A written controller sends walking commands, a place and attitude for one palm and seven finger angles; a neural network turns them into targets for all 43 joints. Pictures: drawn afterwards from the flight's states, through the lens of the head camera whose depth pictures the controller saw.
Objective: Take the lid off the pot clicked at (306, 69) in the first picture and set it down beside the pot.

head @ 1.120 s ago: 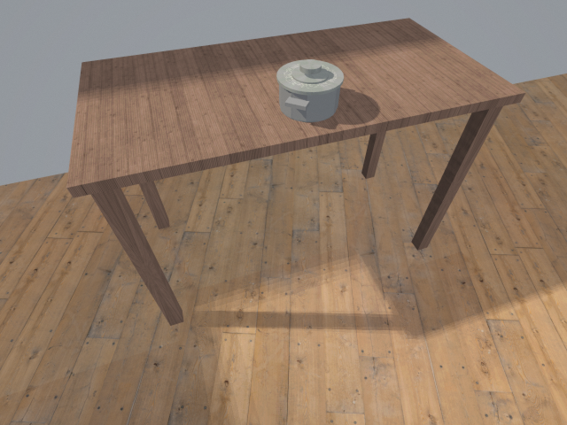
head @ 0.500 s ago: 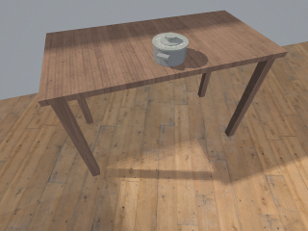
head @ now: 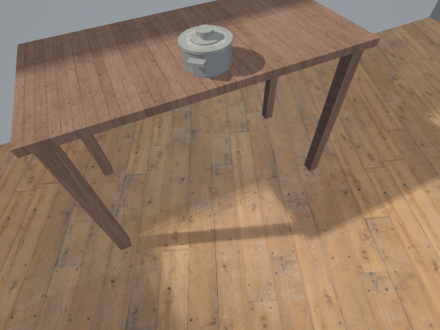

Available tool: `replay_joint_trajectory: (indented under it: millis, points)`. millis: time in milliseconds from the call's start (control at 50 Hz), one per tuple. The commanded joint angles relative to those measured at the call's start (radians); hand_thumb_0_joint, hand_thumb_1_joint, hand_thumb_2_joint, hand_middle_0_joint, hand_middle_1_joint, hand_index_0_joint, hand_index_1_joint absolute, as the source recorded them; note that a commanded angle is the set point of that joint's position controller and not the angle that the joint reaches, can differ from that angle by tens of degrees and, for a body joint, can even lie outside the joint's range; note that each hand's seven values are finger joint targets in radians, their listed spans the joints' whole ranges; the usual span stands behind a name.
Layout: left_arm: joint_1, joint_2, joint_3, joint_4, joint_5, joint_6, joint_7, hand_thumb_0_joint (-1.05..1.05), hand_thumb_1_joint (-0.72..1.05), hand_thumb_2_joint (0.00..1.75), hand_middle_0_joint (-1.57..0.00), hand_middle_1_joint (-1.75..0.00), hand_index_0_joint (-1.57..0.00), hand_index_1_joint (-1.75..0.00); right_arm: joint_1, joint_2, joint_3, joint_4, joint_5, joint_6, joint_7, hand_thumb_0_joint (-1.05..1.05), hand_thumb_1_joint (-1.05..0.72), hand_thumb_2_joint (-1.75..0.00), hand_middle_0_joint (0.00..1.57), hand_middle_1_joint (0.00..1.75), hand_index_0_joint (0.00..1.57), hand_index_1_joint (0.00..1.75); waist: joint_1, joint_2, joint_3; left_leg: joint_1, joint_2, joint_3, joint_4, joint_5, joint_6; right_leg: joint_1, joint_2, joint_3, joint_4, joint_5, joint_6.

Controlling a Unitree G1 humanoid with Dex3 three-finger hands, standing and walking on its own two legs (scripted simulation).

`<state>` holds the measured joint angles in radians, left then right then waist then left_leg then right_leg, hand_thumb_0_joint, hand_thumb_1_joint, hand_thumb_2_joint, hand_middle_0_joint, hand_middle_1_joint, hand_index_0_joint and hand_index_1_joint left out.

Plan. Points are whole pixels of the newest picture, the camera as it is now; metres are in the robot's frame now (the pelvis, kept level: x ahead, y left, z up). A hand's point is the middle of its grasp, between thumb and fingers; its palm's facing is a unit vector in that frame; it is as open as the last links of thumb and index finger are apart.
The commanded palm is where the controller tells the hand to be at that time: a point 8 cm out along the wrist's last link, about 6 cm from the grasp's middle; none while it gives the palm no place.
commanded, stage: walk to a spot facing it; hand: left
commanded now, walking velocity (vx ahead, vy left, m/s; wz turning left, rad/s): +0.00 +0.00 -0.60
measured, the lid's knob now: (204, 30) +0.86 +0.11 +0.11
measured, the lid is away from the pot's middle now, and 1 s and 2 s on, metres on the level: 0.00 0.00 0.00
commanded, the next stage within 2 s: turn to face it in 1.88 s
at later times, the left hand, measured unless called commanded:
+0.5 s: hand (124, 328) +0.14 +0.22 -0.14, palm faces -0.25 -0.93 -0.26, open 7.4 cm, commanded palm none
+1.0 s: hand (191, 287) +0.22 +0.09 -0.15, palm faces -0.62 -0.77 -0.17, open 7.4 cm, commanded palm none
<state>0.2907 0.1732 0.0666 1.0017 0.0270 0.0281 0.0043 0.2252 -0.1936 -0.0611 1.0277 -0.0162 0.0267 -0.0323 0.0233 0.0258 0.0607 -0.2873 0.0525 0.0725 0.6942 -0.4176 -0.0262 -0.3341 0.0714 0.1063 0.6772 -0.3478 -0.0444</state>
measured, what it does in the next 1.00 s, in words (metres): steps on the spot, turning right: left foot, then right foot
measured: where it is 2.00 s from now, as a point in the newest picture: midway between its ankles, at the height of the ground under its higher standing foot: outside the picture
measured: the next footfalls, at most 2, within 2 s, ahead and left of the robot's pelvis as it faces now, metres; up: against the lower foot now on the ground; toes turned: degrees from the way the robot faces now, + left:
left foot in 0.28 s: +0.05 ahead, +0.15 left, +0.00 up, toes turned -14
right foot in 0.60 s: +0.00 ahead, -0.14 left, +0.00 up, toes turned -26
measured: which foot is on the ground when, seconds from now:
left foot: up 0.00-0.26, down 0.28-0.60, up 0.62-0.84, down 0.86-1.00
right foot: down 0.00-0.28, up 0.30-0.58, down 0.60-0.88, up 0.90-1.00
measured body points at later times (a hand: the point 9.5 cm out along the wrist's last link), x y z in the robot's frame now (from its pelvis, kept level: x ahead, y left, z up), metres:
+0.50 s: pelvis -0.01 +0.02 +0.01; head +0.03 +0.02 +0.46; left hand +0.15 +0.27 -0.12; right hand +0.02 -0.24 -0.12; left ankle +0.01 +0.16 -0.72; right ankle -0.03 -0.11 -0.68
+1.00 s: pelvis +0.03 -0.01 +0.01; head +0.06 +0.00 +0.46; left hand +0.26 +0.13 -0.13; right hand -0.12 -0.21 -0.12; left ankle +0.08 +0.10 -0.72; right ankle -0.05 -0.11 -0.65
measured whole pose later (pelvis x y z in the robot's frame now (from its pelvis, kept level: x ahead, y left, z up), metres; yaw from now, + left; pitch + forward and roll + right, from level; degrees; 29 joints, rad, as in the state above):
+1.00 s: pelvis +0.03 -0.01 +0.01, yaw -38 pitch +0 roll +0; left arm 0.20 0.24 0.07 0.89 0.04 0.06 -0.06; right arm 0.37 -0.21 -0.02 0.92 -0.03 -0.04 -0.01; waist -0.03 -0.05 0.03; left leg -0.19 0.07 0.16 0.49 -0.30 0.01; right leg -0.52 -0.01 0.00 1.08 -0.36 0.01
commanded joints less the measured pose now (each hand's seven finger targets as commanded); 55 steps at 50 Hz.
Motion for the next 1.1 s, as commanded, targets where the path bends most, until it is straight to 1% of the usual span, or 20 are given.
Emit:
replay_joint_trajectory:
  millis: [0, 200, 220, 260, 280, 360, 480, 540, 560, 580, 600, 660, 800, 820, 840, 860, 880, 900, 960, 1080]
  points:
    - [0.103, 0.198, 0.050, -0.062, -0.009, -0.018, 0.029, 0.00, 0.90, 0.90, -0.20, -0.30, -0.20, -0.30, -0.087, -0.089, -0.019, -0.151, 0.005, -0.029, -0.010, 0.00, -0.90, -0.90, 0.20, 0.30, 0.20, 0.30, 0.022, -0.184, -0.041, -0.281, -0.020, -0.120, 0.350, -0.126, -0.001, 0.221, -0.300, 0.472, -0.271, 0.634, -0.203]
    - [-0.036, 0.235, 0.059, -0.170, -0.009, 0.003, 0.018, 0.00, 0.90, 0.90, -0.20, -0.30, -0.20, -0.30, -0.028, -0.100, -0.017, -0.204, 0.022, -0.035, -0.012, 0.00, -0.90, -0.90, 0.20, 0.30, 0.20, 0.30, -0.037, -0.183, -0.142, 0.106, -0.085, -0.110, -0.206, 0.115, 0.001, 0.073, -0.156, 0.411, -0.220, 0.497, -0.071]
    - [-0.050, 0.213, 0.054, -0.184, -0.013, 0.005, 0.016, 0.00, 0.90, 0.90, -0.20, -0.30, -0.20, -0.30, -0.003, -0.126, -0.021, -0.202, 0.020, -0.042, -0.016, 0.00, -0.90, -0.90, 0.20, 0.30, 0.20, 0.30, -0.050, -0.149, -0.145, 0.250, -0.033, -0.150, -0.295, 0.170, 0.020, -0.049, -0.102, 0.364, -0.170, 0.387, -0.031]
    - [-0.047, 0.150, 0.039, -0.230, -0.013, -0.001, -0.002, 0.00, 0.90, 0.90, -0.20, -0.30, -0.20, -0.30, 0.006, -0.263, -0.046, -0.237, 0.006, -0.040, -0.011, 0.00, -0.90, -0.90, 0.20, 0.30, 0.20, 0.30, -0.047, 0.227, -0.109, 0.316, 0.360, -0.509, -0.443, 0.248, 0.169, -0.310, 0.049, 0.068, 0.175, -0.195, 0.061]
    - [-0.070, 0.184, 0.049, -0.234, -0.003, 0.000, -0.005, 0.00, 0.90, 0.90, -0.20, -0.30, -0.20, -0.30, -0.019, -0.245, -0.038, -0.247, -0.003, -0.036, -0.005, 0.00, -0.90, -0.90, 0.20, 0.30, 0.20, 0.30, -0.049, 0.173, -0.049, 0.182, 0.408, -0.515, -0.455, 0.238, 0.230, -0.300, -0.022, 0.013, 0.353, -0.200, 0.087]
    - [-0.062, 0.172, 0.042, -0.212, -0.009, 0.018, -0.035, 0.00, 0.90, 0.90, -0.20, -0.30, -0.20, -0.30, -0.113, -0.178, -0.011, -0.269, -0.008, -0.043, -0.006, 0.00, -0.90, -0.90, 0.20, 0.30, 0.20, 0.30, 0.008, 0.121, -0.031, 0.110, 0.235, -0.192, -0.393, 0.418, 0.178, -0.254, -0.100, -0.042, 0.441, -0.065, 0.105]
    - [-0.145, 0.142, 0.015, -0.241, -0.011, 0.011, -0.045, 0.00, 0.90, 0.90, -0.20, -0.30, -0.20, -0.30, 0.013, -0.240, -0.032, -0.220, -0.013, -0.037, 0.005, 0.00, -0.90, -0.90, 0.20, 0.30, 0.20, 0.30, -0.056, 0.162, -0.055, 0.164, 0.247, -0.071, -0.286, 0.616, 0.152, -0.086, -0.088, -0.173, 0.069, -0.062, 0.086]
    - [-0.040, 0.193, 0.029, -0.205, -0.010, -0.011, -0.041, 0.00, 0.90, 0.90, -0.20, -0.30, -0.20, -0.30, 0.036, -0.238, -0.036, -0.212, -0.007, -0.031, 0.010, 0.00, -0.90, -0.90, 0.20, 0.30, 0.20, 0.30, 0.001, 0.063, -0.113, 0.073, 0.187, 0.027, -0.039, 0.523, 0.053, 0.186, -0.075, -0.177, -0.217, 0.166, 0.049]
    - [0.018, 0.317, 0.053, -0.192, -0.001, -0.023, -0.023, 0.00, 0.90, 0.90, -0.20, -0.30, -0.20, -0.30, 0.062, -0.161, -0.019, -0.232, 0.003, -0.026, 0.020, 0.00, -0.90, -0.90, 0.20, 0.30, 0.20, 0.30, 0.020, -0.226, -0.161, -0.196, 0.099, 0.105, 0.190, 0.158, -0.016, 0.409, -0.302, 0.135, -0.298, 0.367, -0.046]
    - [0.083, 0.374, 0.069, -0.182, -0.015, -0.017, -0.007, 0.00, 0.90, 0.90, -0.20, -0.30, -0.20, -0.30, -0.037, -0.142, -0.006, -0.277, 0.002, -0.018, 0.014, 0.00, -0.90, -0.90, 0.20, 0.30, 0.20, 0.30, 0.077, -0.309, -0.156, -0.303, 0.031, 0.021, 0.383, -0.226, -0.032, 0.347, -0.478, 0.347, -0.333, 0.574, -0.162]
    - [0.073, 0.342, 0.066, -0.181, -0.015, -0.008, 0.005, 0.00, 0.90, 0.90, -0.20, -0.30, -0.20, -0.30, -0.075, -0.153, -0.007, -0.273, 0.004, -0.013, 0.004, 0.00, -0.90, -0.90, 0.20, 0.30, 0.20, 0.30, 0.075, -0.240, -0.142, -0.311, 0.044, -0.080, 0.447, -0.178, -0.013, 0.297, -0.420, 0.318, -0.318, 0.465, -0.186]
    - [-0.098, 0.275, 0.049, -0.223, -0.004, 0.004, 0.014, 0.00, 0.90, 0.90, -0.20, -0.30, -0.20, -0.30, -0.024, -0.147, -0.011, -0.234, 0.000, -0.013, 0.009, 0.00, -0.90, -0.90, 0.20, 0.30, 0.20, 0.30, -0.008, -0.207, -0.125, -0.205, 0.054, -0.064, 0.360, -0.076, -0.029, 0.154, -0.314, 0.192, -0.279, 0.399, -0.151]
    - [-0.151, 0.275, 0.044, -0.221, -0.008, 0.006, -0.013, 0.00, 0.90, 0.90, -0.20, -0.30, -0.20, -0.30, 0.128, -0.121, -0.005, -0.186, -0.002, -0.044, 0.018, 0.00, -0.90, -0.90, 0.20, 0.30, 0.20, 0.30, -0.063, -0.196, -0.079, 0.131, -0.039, 0.025, -0.119, 0.040, -0.014, -0.108, -0.213, 0.253, -0.315, -0.207, -0.104]
    - [-0.168, 0.242, 0.036, -0.230, -0.010, 0.008, -0.021, 0.00, 0.90, 0.90, -0.20, -0.30, -0.20, -0.30, 0.187, -0.144, -0.010, -0.168, -0.004, -0.052, 0.012, 0.00, -0.90, -0.90, 0.20, 0.30, 0.20, 0.30, -0.092, -0.123, -0.064, 0.257, -0.009, -0.013, -0.237, -0.009, -0.002, -0.228, -0.148, 0.208, -0.232, -0.279, -0.064]
    - [-0.187, 0.171, 0.021, -0.260, -0.013, 0.010, -0.032, 0.00, 0.90, 0.90, -0.20, -0.30, -0.20, -0.30, 0.256, -0.225, -0.026, -0.156, -0.019, -0.061, 0.004, 0.00, -0.90, -0.90, 0.20, 0.30, 0.20, 0.30, -0.127, 0.148, -0.041, 0.338, 0.193, -0.303, -0.428, -0.298, 0.071, -0.411, -0.022, 0.088, 0.027, -0.316, -0.008]
    - [-0.245, 0.150, 0.017, -0.310, -0.014, -0.007, -0.039, 0.00, 0.90, 0.90, -0.20, -0.30, -0.20, -0.30, 0.299, -0.300, -0.035, -0.164, -0.018, -0.073, -0.002, 0.00, -0.90, -0.90, 0.20, 0.30, 0.20, 0.30, -0.141, 0.269, 0.006, 0.279, 0.439, -0.590, -0.597, -0.449, 0.176, -0.491, -0.016, -0.078, 0.258, -0.246, 0.041]
    - [-0.282, 0.173, 0.027, -0.305, 0.003, -0.014, -0.045, 0.00, 0.90, 0.90, -0.20, -0.30, -0.20, -0.30, 0.265, -0.275, -0.025, -0.159, -0.021, -0.077, 0.005, 0.00, -0.90, -0.90, 0.20, 0.30, 0.20, 0.30, -0.129, 0.190, 0.077, 0.163, 0.460, -0.629, -0.623, -0.439, 0.220, -0.471, -0.091, -0.021, 0.392, -0.168, 0.038]
    - [-0.252, 0.180, 0.034, -0.278, 0.005, -0.019, -0.055, 0.00, 0.90, 0.90, -0.20, -0.30, -0.20, -0.30, 0.211, -0.230, -0.013, -0.168, -0.018, -0.082, 0.009, 0.00, -0.90, -0.90, 0.20, 0.30, 0.20, 0.30, -0.090, 0.071, 0.085, 0.125, 0.401, -0.503, -0.609, -0.373, 0.200, -0.444, -0.112, -0.039, 0.458, -0.093, 0.039]
    - [-0.190, 0.127, 0.019, -0.229, 0.004, -0.012, -0.077, 0.00, 0.90, 0.90, -0.20, -0.30, -0.20, -0.30, 0.162, -0.172, 0.006, -0.157, -0.007, -0.100, 0.005, 0.00, -0.90, -0.90, 0.20, 0.30, 0.20, 0.30, -0.045, 0.109, 0.039, 0.188, 0.279, -0.169, -0.540, -0.012, 0.139, -0.417, -0.152, -0.099, 0.479, 0.072, 0.066]
    - [-0.313, 0.068, -0.006, -0.254, 0.002, -0.012, -0.082, 0.00, 0.90, 0.90, -0.20, -0.30, -0.20, -0.30, 0.304, -0.163, 0.002, -0.083, -0.011, -0.111, 0.009, 0.00, -0.90, -0.90, 0.20, 0.30, 0.20, 0.30, -0.093, 0.093, 0.041, 0.305, 0.301, 0.019, -0.498, 0.259, 0.146, -0.426, -0.176, -0.176, 0.248, 0.079, 0.071]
